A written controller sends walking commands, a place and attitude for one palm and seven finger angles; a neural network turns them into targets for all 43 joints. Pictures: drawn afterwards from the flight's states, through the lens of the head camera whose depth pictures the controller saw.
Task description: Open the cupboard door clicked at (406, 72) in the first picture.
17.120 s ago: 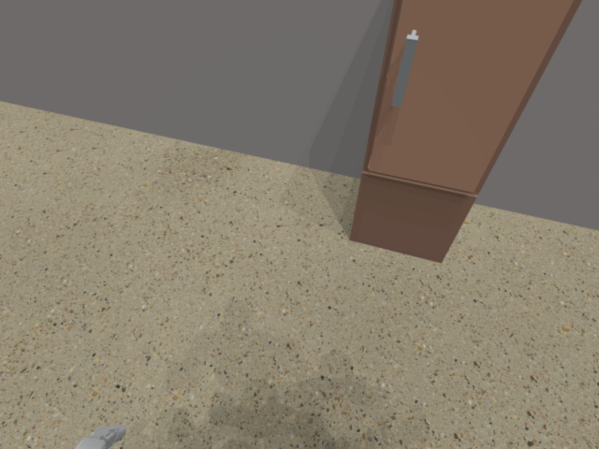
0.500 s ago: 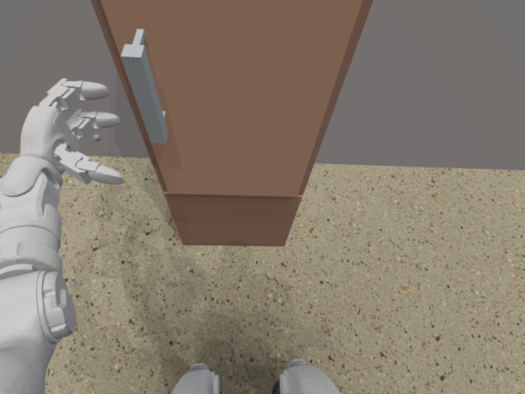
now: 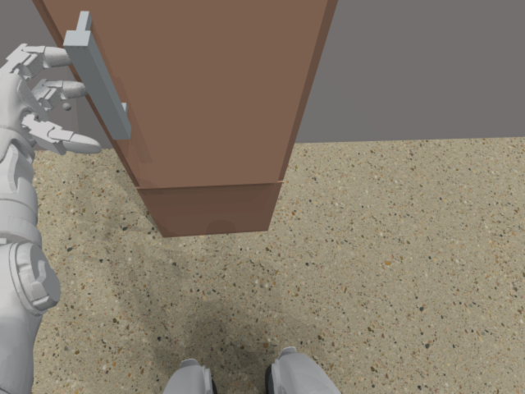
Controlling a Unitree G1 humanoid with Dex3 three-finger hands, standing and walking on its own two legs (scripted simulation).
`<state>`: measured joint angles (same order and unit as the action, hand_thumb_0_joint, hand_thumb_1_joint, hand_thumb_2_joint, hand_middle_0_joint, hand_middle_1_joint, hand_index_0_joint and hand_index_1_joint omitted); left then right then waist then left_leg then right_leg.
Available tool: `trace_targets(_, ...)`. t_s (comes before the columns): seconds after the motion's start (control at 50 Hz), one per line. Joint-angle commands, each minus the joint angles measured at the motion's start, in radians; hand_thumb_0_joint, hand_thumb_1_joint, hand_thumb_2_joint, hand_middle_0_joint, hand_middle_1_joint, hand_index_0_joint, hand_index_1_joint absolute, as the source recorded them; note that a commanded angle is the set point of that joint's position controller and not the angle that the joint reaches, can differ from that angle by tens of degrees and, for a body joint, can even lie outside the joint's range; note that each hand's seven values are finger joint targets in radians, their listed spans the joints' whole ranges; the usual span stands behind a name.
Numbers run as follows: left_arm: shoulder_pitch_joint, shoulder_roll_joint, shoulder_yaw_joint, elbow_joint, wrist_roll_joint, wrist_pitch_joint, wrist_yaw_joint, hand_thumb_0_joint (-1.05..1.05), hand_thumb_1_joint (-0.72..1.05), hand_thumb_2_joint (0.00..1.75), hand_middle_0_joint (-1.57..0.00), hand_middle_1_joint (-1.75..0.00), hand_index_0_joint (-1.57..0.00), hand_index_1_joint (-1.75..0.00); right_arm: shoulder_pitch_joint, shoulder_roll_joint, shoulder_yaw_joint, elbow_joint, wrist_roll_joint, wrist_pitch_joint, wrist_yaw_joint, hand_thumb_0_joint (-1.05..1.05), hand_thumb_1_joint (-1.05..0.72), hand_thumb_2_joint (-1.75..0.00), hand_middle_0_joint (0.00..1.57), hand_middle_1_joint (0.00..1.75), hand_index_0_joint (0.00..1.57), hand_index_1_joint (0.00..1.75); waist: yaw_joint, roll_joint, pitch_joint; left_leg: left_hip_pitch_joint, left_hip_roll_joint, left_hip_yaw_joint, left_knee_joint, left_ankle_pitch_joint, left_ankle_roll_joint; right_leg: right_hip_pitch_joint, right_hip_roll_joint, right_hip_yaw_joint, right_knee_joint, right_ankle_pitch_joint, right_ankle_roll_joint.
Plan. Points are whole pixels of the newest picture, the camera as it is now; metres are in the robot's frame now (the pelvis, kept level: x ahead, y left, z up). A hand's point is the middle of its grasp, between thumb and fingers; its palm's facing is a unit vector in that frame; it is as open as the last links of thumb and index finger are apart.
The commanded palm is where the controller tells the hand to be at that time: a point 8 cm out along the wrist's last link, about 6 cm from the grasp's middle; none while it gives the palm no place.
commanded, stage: move the hooked fingers beside the handle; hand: left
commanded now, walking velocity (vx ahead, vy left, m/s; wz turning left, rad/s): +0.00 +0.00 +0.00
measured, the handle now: (105, 82) +0.56 +0.18 +0.09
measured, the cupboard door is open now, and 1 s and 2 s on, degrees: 0 0 1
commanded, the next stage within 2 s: slide the fingers in behind the handle in 0.64 s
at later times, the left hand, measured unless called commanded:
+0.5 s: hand (63, 111) +0.51 +0.22 +0.09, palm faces -0.02 -1.00 -0.02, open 13.9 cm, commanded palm +0.49 +0.27 +0.09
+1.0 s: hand (85, 109) +0.51 +0.20 +0.09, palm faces -0.06 -1.00 -0.02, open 14.0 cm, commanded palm +0.49 +0.24 +0.09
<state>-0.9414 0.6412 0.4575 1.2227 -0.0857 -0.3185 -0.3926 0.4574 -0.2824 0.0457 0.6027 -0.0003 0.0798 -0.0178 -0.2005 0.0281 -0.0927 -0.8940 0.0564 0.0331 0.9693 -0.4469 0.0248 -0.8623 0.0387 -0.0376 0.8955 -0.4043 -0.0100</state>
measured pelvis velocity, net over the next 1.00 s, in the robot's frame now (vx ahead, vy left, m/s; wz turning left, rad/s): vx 0.00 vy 0.01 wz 0.01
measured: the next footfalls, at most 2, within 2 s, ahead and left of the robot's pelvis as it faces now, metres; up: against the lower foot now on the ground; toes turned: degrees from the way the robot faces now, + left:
none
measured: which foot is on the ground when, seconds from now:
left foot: down 0.00-1.00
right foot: down 0.00-1.00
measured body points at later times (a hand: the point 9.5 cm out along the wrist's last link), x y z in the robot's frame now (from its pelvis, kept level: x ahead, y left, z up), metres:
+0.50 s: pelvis +0.00 +0.00 +0.00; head +0.13 +0.03 +0.43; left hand +0.50 +0.28 +0.09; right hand +0.02 -0.27 -0.11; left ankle +0.00 +0.10 -0.68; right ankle +0.01 -0.12 -0.68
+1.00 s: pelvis +0.00 +0.01 +0.00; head +0.13 +0.03 +0.43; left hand +0.51 +0.25 +0.09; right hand -0.01 -0.26 -0.11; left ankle +0.00 +0.10 -0.68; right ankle +0.01 -0.12 -0.68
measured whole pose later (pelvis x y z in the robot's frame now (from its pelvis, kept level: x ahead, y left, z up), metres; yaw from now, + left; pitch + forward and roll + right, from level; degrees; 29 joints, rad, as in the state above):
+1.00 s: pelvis +0.00 +0.01 +0.00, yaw +1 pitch +21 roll -3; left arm -0.92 0.54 0.38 1.17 -0.10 -0.34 -0.32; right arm 0.44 -0.27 0.03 0.61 -0.01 0.09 0.00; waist -0.18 0.04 -0.10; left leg -0.89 0.05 0.02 0.98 -0.46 0.03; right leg -0.85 0.03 -0.05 0.90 -0.41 0.00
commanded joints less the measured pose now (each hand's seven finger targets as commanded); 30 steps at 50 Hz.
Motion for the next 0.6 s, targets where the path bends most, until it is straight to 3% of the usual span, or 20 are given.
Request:
trace_targets(0.0, -0.383, 0.324, 0.066, -0.263, -0.037, -0.069, 0.003, 0.0, -0.5, 0.3, -0.3, -1.2, -0.3, -1.2, 0.155, -0.186, -0.073, -0.064, 0.002, -0.008, -0.018, 0.0, -0.9, -0.9, 0.2, 0.3, 0.2, 0.3, 0.044, 0.122, -0.509, 0.365, -0.027, -0.058, -0.084, 0.47, 0.014, 0.262, 0.026, 0.02, -0.084, 0.421, -0.004)
trace_targets(0.04, -0.37, 0.29, 0.046, -0.298, -0.045, -0.088, 0.003, 0.0, -0.5, 0.3, -0.3, -1.2, -0.3, -1.2, 0.146, -0.18, -0.072, -0.07, 0.004, -0.006, -0.015, 0.0, -0.9, -0.9, 0.2, 0.3, 0.2, 0.3, 0.047, 0.136, -0.511, 0.391, -0.028, -0.061, -0.089, 0.484, 0.011, 0.259, 0.029, 0.018, -0.085, 0.421, -0.007)
trace_targets(0.08, -0.402, 0.241, 0.017, -0.325, -0.057, -0.108, 0.004, 0.0, -0.5, 0.3, -0.3, -1.2, -0.3, -1.2, 0.143, -0.175, -0.076, -0.055, 0.002, -0.007, -0.013, 0.0, -0.9, -0.9, 0.2, 0.3, 0.2, 0.3, 0.032, 0.157, -0.509, 0.449, -0.021, -0.074, -0.083, 0.519, 0.006, 0.212, 0.032, 0.009, -0.084, 0.413, -0.008)
trace_targets(0.14, -0.386, 0.176, -0.03, -0.249, -0.061, -0.089, 0.0, 0.0, -0.5, 0.3, -0.3, -1.2, -0.3, -1.2, 0.134, -0.177, -0.075, -0.04, 0.005, -0.005, -0.012, 0.0, -0.9, -0.9, 0.2, 0.3, 0.2, 0.3, 0.011, 0.139, -0.424, 0.431, -0.021, -0.076, -0.09, 0.462, 0.006, 0.162, 0.03, 0.002, -0.099, 0.356, -0.008)
trace_targets(0.18, -0.384, 0.144, -0.058, -0.217, -0.058, -0.073, -0.002, 0.0, -0.5, 0.3, -0.3, -1.2, -0.3, -1.2, 0.13, -0.177, -0.075, -0.036, 0.007, -0.004, -0.015, 0.0, -0.9, -0.9, 0.2, 0.3, 0.2, 0.3, 0.006, 0.139, -0.406, 0.433, -0.021, -0.079, -0.09, 0.46, 0.006, 0.139, 0.028, -0.001, -0.097, 0.346, -0.009)
trace_targets(0.22, -0.376, 0.184, -0.034, -0.172, -0.051, -0.055, 0.005, 0.0, -0.5, 0.3, -0.3, -1.2, -0.3, -1.2, 0.132, -0.185, -0.072, -0.034, 0.006, -0.004, -0.018, 0.0, -0.9, -0.9, 0.2, 0.3, 0.2, 0.3, 0.007, 0.086, -0.373, 0.379, -0.024, -0.081, -0.091, 0.414, 0.01, 0.143, 0.024, 0.0, -0.098, 0.322, -0.008)
trace_targets(0.24, -0.382, 0.163, -0.058, -0.157, -0.048, -0.047, 0.008, 0.0, -0.5, 0.3, -0.3, -1.2, -0.3, -1.2, 0.124, -0.182, -0.068, -0.041, 0.008, -0.004, -0.019, 0.0, -0.9, -0.9, 0.2, 0.3, 0.2, 0.3, -0.005, 0.082, -0.353, 0.352, -0.027, -0.073, -0.091, 0.384, 0.013, 0.142, 0.022, 0.005, -0.101, 0.313, -0.006)
trace_targets(0.26, -0.418, 0.195, -0.03, -0.181, -0.05, -0.056, 0.015, 0.0, -0.5, 0.3, -0.3, -1.2, -0.3, -1.2, 0.127, -0.184, -0.068, -0.039, 0.006, -0.007, -0.022, 0.0, -0.9, -0.9, 0.2, 0.3, 0.2, 0.3, -0.001, 0.079, -0.364, 0.352, -0.028, -0.078, -0.087, 0.394, 0.013, 0.153, 0.021, 0.004, -0.092, 0.32, -0.009)
trace_targets(0.28, -0.433, 0.196, -0.035, -0.193, -0.043, -0.064, 0.018, 0.0, -0.5, 0.3, -0.3, -1.2, -0.3, -1.2, 0.121, -0.182, -0.067, -0.044, 0.004, -0.01, -0.022, 0.0, -0.9, -0.9, 0.2, 0.3, 0.2, 0.3, 0.002, 0.108, -0.397, 0.365, -0.029, -0.077, -0.083, 0.399, 0.011, 0.148, 0.019, 0.008, -0.085, 0.322, -0.007)
trace_targets(0.34, -0.489, 0.254, -0.005, -0.237, -0.031, -0.1, 0.037, 0.0, -0.5, 0.3, -0.3, -1.2, -0.3, -1.2, 0.114, -0.181, -0.063, -0.049, 0.003, -0.018, -0.023, 0.0, -0.9, -0.9, 0.2, 0.3, 0.2, 0.3, 0.005, 0.113, -0.44, 0.365, -0.028, -0.083, -0.07, 0.4, 0.009, 0.162, 0.019, 0.014, -0.073, 0.319, -0.007)
trace_targets(0.38, -0.547, 0.261, -0.002, -0.285, -0.029, -0.128, 0.044, 0.0, -0.5, 0.3, -0.3, -1.2, -0.3, -1.2, 0.113, -0.179, -0.064, -0.043, -0.001, -0.023, -0.022, 0.0, -0.9, -0.9, 0.2, 0.3, 0.2, 0.3, 0.002, 0.171, -0.515, 0.423, -0.026, -0.091, -0.053, 0.442, 0.004, 0.147, 0.02, 0.015, -0.058, 0.335, -0.008)
trace_targets(0.4, -0.521, 0.281, 0.018, -0.271, -0.026, -0.13, 0.045, 0.0, -0.5, 0.3, -0.3, -1.2, -0.3, -1.2, 0.112, -0.18, -0.064, -0.044, 0.0, -0.024, -0.021, 0.0, -0.9, -0.9, 0.2, 0.3, 0.2, 0.3, 0.014, 0.181, -0.532, 0.43, -0.026, -0.091, -0.049, 0.452, 0.001, 0.15, 0.021, 0.015, -0.056, 0.337, -0.01)
trace_targets(0.44, -0.524, 0.287, 0.011, -0.247, -0.022, -0.12, 0.039, 0.0, -0.5, 0.3, -0.3, -1.2, -0.3, -1.2, 0.113, -0.184, -0.062, -0.04, 0.002, -0.022, -0.023, 0.0, -0.9, -0.9, 0.2, 0.3, 0.2, 0.3, 0.005, 0.165, -0.526, 0.419, -0.024, -0.094, -0.051, 0.449, 0.001, 0.156, 0.021, 0.012, -0.056, 0.337, -0.008)
trace_targets(0.5, -0.466, 0.229, -0.025, -0.199, -0.023, -0.085, 0.023, 0.0, -0.5, 0.3, -0.3, -1.2, -0.3, -1.2, 0.118, -0.184, -0.062, -0.04, 0.004, -0.017, -0.021, 0.0, -0.9, -0.9, 0.2, 0.3, 0.2, 0.3, 0.009, 0.182, -0.502, 0.442, -0.02, -0.097, -0.056, 0.479, -0.004, 0.121, 0.023, 0.001, -0.061, 0.334, -0.01)
trace_targets(0.56, -0.437, 0.187, -0.049, -0.167, -0.032, -0.052, 0.013, 0.0, -0.5, 0.3, -0.3, -1.2, -0.3, -1.2, 0.132, -0.185, -0.063, -0.044, 0.003, -0.011, -0.019, 0.0, -0.9, -0.9, 0.2, 0.3, 0.2, 0.3, -0.001, 0.137, -0.467, 0.423, -0.019, -0.098, -0.061, 0.475, 0.002, 0.115, 0.026, -0.007, -0.067, 0.331, -0.01)
trace_targets(0.58, -0.437, 0.206, -0.036, -0.174, -0.035, -0.049, 0.012, 0.0, -0.5, 0.3, -0.3, -1.2, -0.3, -1.2, 0.131, -0.189, -0.064, -0.043, 0.002, -0.008, -0.021, 0.0, -0.9, -0.9, 0.2, 0.3, 0.2, 0.3, 0.002, 0.132, -0.465, 0.416, -0.017, -0.096, -0.065, 0.466, 0.0, 0.117, 0.025, -0.006, -0.069, 0.33, -0.008)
